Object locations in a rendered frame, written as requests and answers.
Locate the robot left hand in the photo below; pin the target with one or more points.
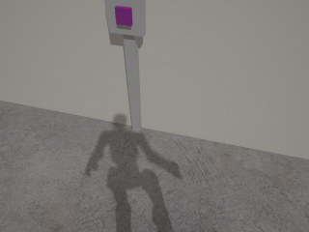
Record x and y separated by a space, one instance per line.
52 227

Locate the button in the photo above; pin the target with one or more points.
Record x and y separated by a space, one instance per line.
123 15

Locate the panel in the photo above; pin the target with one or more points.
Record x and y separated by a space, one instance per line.
130 35

